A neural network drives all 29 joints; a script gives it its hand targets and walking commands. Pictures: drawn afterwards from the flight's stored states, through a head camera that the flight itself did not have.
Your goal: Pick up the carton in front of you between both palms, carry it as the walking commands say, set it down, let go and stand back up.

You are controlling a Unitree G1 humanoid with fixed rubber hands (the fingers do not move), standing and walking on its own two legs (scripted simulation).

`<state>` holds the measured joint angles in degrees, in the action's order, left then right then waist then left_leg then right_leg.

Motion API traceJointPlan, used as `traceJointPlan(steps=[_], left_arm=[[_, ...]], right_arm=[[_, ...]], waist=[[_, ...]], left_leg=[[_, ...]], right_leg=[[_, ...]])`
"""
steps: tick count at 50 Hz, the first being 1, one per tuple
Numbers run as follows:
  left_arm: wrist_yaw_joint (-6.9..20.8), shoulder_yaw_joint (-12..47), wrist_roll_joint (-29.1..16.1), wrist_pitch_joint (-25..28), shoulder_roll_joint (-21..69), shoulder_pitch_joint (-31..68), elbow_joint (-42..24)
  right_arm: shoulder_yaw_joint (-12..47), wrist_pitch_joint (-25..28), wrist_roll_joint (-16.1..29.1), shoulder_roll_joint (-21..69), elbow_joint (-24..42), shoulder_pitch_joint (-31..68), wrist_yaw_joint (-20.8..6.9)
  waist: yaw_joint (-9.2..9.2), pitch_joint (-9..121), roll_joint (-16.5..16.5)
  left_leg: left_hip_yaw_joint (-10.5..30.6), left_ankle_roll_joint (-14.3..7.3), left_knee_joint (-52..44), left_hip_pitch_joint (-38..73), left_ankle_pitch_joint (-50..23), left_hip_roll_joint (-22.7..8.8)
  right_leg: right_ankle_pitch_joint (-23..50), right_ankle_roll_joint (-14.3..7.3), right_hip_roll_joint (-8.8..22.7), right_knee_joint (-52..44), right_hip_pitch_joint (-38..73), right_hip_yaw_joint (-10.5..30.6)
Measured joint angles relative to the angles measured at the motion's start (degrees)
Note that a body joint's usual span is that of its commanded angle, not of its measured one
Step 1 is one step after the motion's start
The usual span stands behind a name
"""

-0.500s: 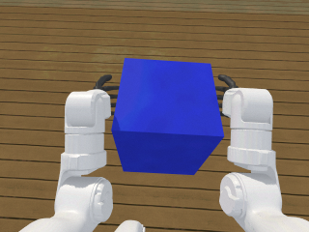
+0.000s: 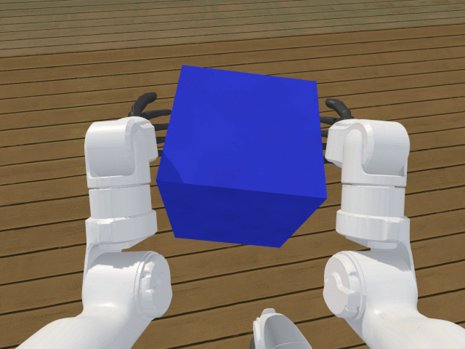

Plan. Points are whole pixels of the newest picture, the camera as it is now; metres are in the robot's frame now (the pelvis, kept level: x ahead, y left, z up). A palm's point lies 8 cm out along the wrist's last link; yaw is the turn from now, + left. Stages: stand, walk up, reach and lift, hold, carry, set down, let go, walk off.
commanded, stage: carry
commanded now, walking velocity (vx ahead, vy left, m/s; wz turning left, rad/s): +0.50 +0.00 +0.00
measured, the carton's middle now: (237, 168) +0.41 -0.04 +0.07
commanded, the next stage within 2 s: none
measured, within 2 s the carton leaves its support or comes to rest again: neither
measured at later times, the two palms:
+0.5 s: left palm (121, 12) +0.71 +0.15 +0.21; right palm out of the picture +0.73 -0.13 +0.21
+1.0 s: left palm out of the picture +1.01 +0.14 +0.25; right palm out of the picture +1.06 -0.14 +0.25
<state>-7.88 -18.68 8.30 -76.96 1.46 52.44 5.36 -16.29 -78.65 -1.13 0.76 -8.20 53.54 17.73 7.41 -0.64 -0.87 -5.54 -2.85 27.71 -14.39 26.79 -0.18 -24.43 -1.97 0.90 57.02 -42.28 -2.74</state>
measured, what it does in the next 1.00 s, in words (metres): climbs: right foot 0.03 m higher, then left foot 0.03 m higher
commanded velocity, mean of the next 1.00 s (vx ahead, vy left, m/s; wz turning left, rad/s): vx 0.50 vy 0.00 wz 0.00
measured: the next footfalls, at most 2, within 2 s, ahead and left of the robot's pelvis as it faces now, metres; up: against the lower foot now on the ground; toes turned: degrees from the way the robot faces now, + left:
right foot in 0.08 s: +0.24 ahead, -0.11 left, +0.03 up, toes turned -4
left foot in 0.46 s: +0.46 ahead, +0.09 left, +0.07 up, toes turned +6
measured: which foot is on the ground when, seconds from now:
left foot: down 0.00-0.08, up 0.10-0.44, down 0.46-0.84, up 0.86-1.00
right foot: up 0.00-0.06, down 0.08-0.48, up 0.50-0.80, down 0.82-1.00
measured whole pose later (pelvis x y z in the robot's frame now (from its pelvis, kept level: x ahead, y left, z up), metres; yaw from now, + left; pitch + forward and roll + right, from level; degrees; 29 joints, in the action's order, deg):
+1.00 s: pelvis +0.65 -0.03 +0.09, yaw +1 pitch +5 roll +0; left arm -18.2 -15.9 4.4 -80.4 4.0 53.4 10.7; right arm -19.9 -76.8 -8.8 0.0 -16.2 56.5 11.7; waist -6.3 0.1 0.3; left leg -0.5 -2.4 76.0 -35.8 25.8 0.5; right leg -22.5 -3.4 -1.1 32.2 -22.8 -6.9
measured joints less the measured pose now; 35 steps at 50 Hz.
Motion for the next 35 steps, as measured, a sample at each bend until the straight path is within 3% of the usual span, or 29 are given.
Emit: traceJointPlan(steps=[4, 6, 9, 11, 14, 18, 21, 23, 24, 27, 29, 32, 35], left_arm=[[0.3, 0.2, 0.9, 0.7, 0.2, 1.1, 2.0], [-0.3, 1.6, 1.4, 1.9, 1.0, 1.2, 4.5], [-1.7, 3.4, 0.8, 1.1, 1.7, -0.8, 5.1], [-1.7, 4.0, -1.5, -0.4, 1.6, -2.2, 3.5], [-4.0, 4.3, -3.6, -1.9, 1.5, -2.9, 0.3], [-6.8, 3.7, -4.9, -2.9, 1.9, -1.1, -2.0], [-8.9, 3.5, -4.4, -3.4, 2.2, 0.9, -0.3], [-8.9, 2.5, -4.2, -3.6, 1.5, 1.8, 1.4], [-8.2, 2.0, -4.0, -3.5, 0.8, 1.9, 2.4], [-4.6, 0.8, -1.9, -2.8, -0.4, 1.3, 6.1], [-3.3, 0.6, -0.8, -2.9, -0.3, 1.0, 7.7], [-2.6, 0.1, 0.2, -2.8, 0.1, 1.0, 7.5], [-2.4, -0.6, 0.6, -2.3, 0.3, 1.5, 5.8]], right_arm=[[-0.8, 0.5, -0.9, -1.1, -3.6, 2.8, -0.9], [-1.1, 1.1, -1.9, -2.5, -5.5, 2.7, -2.9], [-1.3, 1.3, -4.2, -3.0, -8.0, 1.9, -5.8], [-1.2, 0.8, -5.6, -2.5, -7.7, 1.5, -6.7], [-1.4, 0.3, -6.7, -1.6, -4.7, 1.0, -7.3], [-2.1, 0.6, -7.6, -0.6, -0.1, 1.1, -7.3], [-2.1, 1.3, -8.5, -0.1, 0.2, 1.7, -6.8], [-2.2, 2.1, -9.0, 0.3, -2.5, 2.9, -6.6], [-1.6, 2.9, -9.1, 0.6, -4.1, 3.2, -6.4], [-0.2, 3.2, -8.1, 1.9, -6.2, 1.8, -3.6], [-0.1, 2.3, -5.6, 2.3, -5.6, 0.2, -0.8], [-0.9, 1.6, -2.7, 2.5, -4.3, -0.5, 2.2], [-1.9, 1.9, -1.2, 2.7, -3.5, 0.9, 3.8]], waist=[[-2.39, 2.0, -1.4], [-5.28, 2.3, -2.0], [-9.68, 2.0, 0.0], [-11.88, 1.3, 0.7], [-13.92, -0.1, 1.3], [-14.74, -0.5, 1.5], [-13.75, 0.7, 2.3], [-11.84, 1.4, 3.2], [-10.50, 1.5, 3.7], [-5.71, 1.7, 2.1], [-3.29, 1.5, 1.2], [-0.96, 0.6, 0.4], [0.09, 0.2, 0.2]], left_leg=[[0.4, 1.7, 2.8, 4.7, 5.9, -2.5], [2.5, 2.2, 16.2, 1.5, 5.9, -3.6], [5.8, 1.6, 41.3, -9.0, 3.1, 0.0], [5.5, 1.0, 47.8, -15.4, 0.3, 0.7], [4.5, 0.5, 45.8, -22.6, -0.5, 0.4], [3.0, 0.6, 31.6, -27.1, -1.0, -0.6], [0.4, 0.1, 17.6, -24.8, -4.0, 0.0], [-2.1, -1.3, 10.7, -20.3, -9.3, 1.5], [-2.8, -1.6, 12.1, -19.4, -9.4, 1.9], [-2.1, -1.8, 12.6, -15.6, -4.2, 2.1], [-1.3, -0.9, 9.1, -12.1, -3.7, 1.8], [-0.7, -1.0, 4.3, -6.8, -3.0, 1.0], [-0.3, -0.6, 1.2, -2.2, -1.3, 0.2]], right_leg=[[7.1, -1.5, -1.5, -18.2, 6.2, -4.4], [6.6, -1.8, -2.5, -16.4, 8.4, -5.5], [2.2, -1.8, -2.6, -18.2, 12.8, -4.5], [2.2, -1.3, -2.4, -21.7, 16.4, -3.9], [1.4, -1.5, -1.9, -26.3, 21.5, -3.4], [-1.0, -0.8, -1.0, -30.3, 27.5, -3.1], [-4.5, 0.6, 0.2, -30.8, 31.7, -2.8], [-8.3, 1.3, 2.0, -25.5, 32.7, -2.6], [-6.9, 1.4, 3.1, -18.4, 30.9, -2.1], [-5.3, 1.1, 0.1, 9.6, 20.0, 2.6], [-3.5, 0.4, -1.1, 18.7, 12.9, 2.8], [-2.3, 0.0, -1.1, 17.5, 5.0, 1.8], [-1.8, 0.1, -0.3, 8.1, 0.2, 0.6]])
